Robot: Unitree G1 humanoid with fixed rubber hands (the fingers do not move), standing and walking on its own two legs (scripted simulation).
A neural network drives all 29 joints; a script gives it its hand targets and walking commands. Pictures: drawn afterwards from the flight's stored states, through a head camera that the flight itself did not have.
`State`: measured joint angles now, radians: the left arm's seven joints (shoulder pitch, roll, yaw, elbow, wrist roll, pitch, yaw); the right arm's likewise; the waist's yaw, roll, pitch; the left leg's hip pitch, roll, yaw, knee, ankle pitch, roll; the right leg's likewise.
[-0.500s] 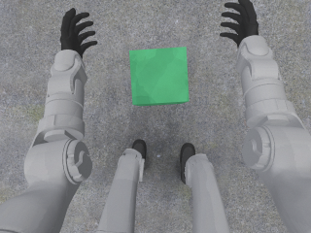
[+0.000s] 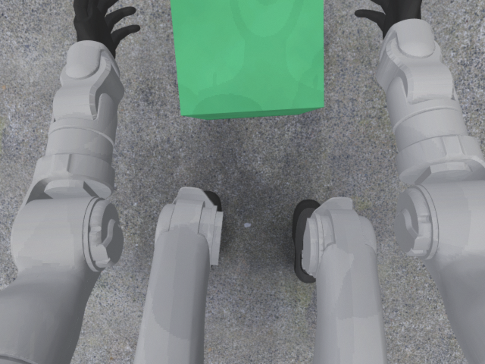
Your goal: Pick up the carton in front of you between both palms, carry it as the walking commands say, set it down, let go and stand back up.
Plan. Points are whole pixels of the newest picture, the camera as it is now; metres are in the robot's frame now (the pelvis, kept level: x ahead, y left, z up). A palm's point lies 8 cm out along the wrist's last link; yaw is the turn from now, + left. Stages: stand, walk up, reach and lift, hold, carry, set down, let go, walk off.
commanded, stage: reach and lift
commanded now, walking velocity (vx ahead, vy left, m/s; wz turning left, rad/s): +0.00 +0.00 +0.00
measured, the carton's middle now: (249, 58) +0.53 +0.04 -0.32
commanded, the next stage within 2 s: none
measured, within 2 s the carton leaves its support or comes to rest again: leaves its support in 1.14 s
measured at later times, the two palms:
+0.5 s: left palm (140, 50) +0.52 +0.21 -0.25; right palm (363, 41) +0.55 -0.14 -0.25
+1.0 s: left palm (154, 49) +0.52 +0.19 -0.24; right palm (347, 39) +0.55 -0.12 -0.24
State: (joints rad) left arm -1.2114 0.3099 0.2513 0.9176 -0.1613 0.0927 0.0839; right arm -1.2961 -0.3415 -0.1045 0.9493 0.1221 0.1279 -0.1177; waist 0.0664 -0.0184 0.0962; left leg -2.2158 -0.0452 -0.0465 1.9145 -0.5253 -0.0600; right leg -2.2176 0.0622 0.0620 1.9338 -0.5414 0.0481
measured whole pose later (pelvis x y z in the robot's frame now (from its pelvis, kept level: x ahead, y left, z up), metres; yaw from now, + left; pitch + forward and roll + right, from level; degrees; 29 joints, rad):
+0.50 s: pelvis +0.00 +0.00 -0.07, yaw +0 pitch +38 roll +1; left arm -1.39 0.33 0.15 1.12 -0.23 0.01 0.11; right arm -1.44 -0.37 -0.01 1.12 0.21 0.04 -0.12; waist 0.06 0.00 0.33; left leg -2.29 -0.03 -0.03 2.20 -0.58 -0.04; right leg -2.28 0.05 0.06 2.21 -0.60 0.06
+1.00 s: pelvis -0.01 +0.00 -0.07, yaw +0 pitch +37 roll +1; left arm -1.46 0.27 0.23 1.13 -0.11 0.09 0.12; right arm -1.54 -0.28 -0.14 1.19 0.07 0.10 -0.13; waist 0.06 -0.02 0.36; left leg -2.27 -0.03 -0.03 2.17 -0.55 -0.05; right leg -2.27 0.07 0.06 2.19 -0.57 0.05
